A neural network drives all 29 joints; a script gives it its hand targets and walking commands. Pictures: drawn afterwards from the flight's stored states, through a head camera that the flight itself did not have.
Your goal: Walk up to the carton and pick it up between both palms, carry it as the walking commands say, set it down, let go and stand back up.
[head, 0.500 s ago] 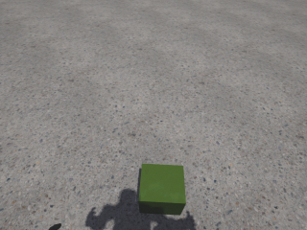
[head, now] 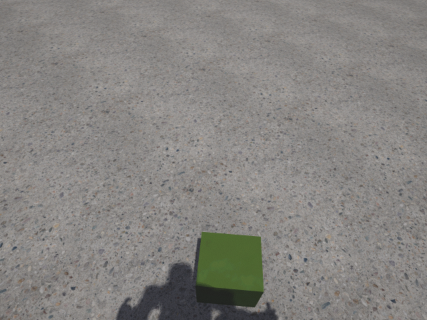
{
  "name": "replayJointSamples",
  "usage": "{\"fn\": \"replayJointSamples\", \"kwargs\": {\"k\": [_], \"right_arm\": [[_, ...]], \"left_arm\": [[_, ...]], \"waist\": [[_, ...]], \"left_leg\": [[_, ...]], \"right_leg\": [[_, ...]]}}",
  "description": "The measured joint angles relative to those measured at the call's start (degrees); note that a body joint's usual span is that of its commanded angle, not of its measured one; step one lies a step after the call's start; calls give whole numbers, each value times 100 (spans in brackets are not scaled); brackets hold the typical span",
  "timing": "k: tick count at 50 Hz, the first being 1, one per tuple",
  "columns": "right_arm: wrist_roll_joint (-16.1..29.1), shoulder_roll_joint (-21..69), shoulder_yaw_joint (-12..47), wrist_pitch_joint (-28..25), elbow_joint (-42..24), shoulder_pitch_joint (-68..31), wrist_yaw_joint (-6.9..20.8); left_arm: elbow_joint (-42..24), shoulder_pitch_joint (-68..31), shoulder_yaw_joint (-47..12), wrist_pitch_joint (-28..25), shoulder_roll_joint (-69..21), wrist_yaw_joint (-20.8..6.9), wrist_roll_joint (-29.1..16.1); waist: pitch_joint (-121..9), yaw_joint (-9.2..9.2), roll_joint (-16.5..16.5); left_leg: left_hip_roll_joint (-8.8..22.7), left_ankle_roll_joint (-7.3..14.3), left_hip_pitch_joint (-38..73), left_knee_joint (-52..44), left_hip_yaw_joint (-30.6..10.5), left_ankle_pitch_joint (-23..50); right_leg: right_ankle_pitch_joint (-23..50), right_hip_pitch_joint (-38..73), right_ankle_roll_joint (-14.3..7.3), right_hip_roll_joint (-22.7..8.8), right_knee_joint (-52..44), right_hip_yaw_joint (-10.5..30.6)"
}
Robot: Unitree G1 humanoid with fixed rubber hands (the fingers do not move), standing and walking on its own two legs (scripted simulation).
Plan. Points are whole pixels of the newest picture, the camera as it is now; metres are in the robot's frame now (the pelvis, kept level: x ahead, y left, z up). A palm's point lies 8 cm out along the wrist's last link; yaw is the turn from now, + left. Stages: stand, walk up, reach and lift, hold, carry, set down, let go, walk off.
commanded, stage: walk up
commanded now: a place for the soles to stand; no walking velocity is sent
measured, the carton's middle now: (228, 269) +0.45 -0.04 -0.65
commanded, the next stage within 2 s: none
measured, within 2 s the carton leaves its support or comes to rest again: neither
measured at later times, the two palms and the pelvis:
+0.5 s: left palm (88, 308) +0.17 +0.27 -0.11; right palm out of the picture +0.14 -0.33 -0.11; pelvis +0.05 -0.02 +0.00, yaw +1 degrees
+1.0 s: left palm out of the picture +0.14 +0.28 -0.11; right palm out of the picture +0.14 -0.32 -0.10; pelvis +0.05 -0.02 +0.01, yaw -2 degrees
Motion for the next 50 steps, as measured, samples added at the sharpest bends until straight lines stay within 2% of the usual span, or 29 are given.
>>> {"fn": "replayJointSamples", "kwargs": {"k": [2,3,6,8,11,13,14,16,18,19,21,22,26,37,50], "right_arm": [[-25,3,-46,-91,-80,129,16],[-26,-1,-69,-144,-150,188,13],[22,22,-133,-256,-423,420,-42],[25,29,-150,-250,-551,552,-95],[17,-25,-122,-145,-626,593,-155],[69,-80,-77,-58,-660,550,-163],[132,-103,-53,-17,-650,483,-170],[209,-132,-5,87,-590,303,-189],[210,-118,27,135,-536,127,-193],[201,-98,34,126,-520,56,-190],[146,-96,33,68,-506,-29,-178],[120,-75,34,65,-462,-94,-170],[141,34,93,96,-202,-398,-104],[205,82,90,120,98,-938,-77],[154,124,23,150,183,-717,-46]], "left_arm": [[-34,143,-2,26,85,-6,-9],[-52,178,-9,56,110,1,-28],[-185,164,-53,122,161,47,-77],[-333,115,-56,91,186,70,-103],[-485,-4,-74,25,173,84,-133],[-518,-86,-79,-33,175,108,-113],[-503,-156,-76,-59,155,131,-96],[-491,-260,-132,-64,82,143,-129],[-487,-343,-219,-39,33,153,-145],[-481,-389,-263,-22,18,163,-149],[-485,-493,-344,37,-18,161,-189],[-478,-559,-353,68,-35,156,-211],[-264,-720,-334,75,-86,112,-216],[203,-805,-350,47,-83,87,-214],[249,-567,-294,138,-24,32,-162]], "waist": [[23,8,-165],[60,9,-220],[246,-70,-256],[371,-129,-261],[532,-219,-175],[606,-264,-112],[667,-286,-51],[711,-286,53],[695,-269,71],[676,-260,57],[611,-275,103],[612,-256,92],[543,-167,22],[392,-67,-3],[335,-48,-50]], "left_leg": [[-99,-153,86,21,113,-82],[-151,-161,107,50,151,-131],[-182,-92,245,0,122,-186],[-166,-89,370,-121,78,-167],[-86,-182,484,-179,15,-192],[-31,-249,422,94,3,-354],[14,-262,313,387,-20,-414],[-14,-219,44,1051,-104,-860],[-46,-169,-79,1219,-64,-1185],[-31,-140,-46,936,-1,-1029],[48,-105,87,110,-3,-10],[53,-180,96,77,-3,113],[99,-377,280,-215,46,52],[115,-363,597,-986,184,451],[124,-343,622,-1179,354,597]], "right_leg": [[-266,-77,-18,-160,352,84],[-302,-215,-78,-196,676,213],[-919,-792,-137,91,1896,851],[-987,-1092,-156,168,2127,975],[-469,-1228,-170,166,1423,896],[537,-1087,-206,192,597,833],[727,-1057,-129,224,570,787],[590,-1040,-77,271,645,741],[485,-1004,-87,266,625,755],[470,-1004,-83,252,620,772],[432,-1041,-58,260,671,734],[423,-1031,-45,257,672,735],[624,-833,-56,296,276,772],[971,-617,-56,316,-363,881],[1162,-672,-31,341,-524,1052]]}}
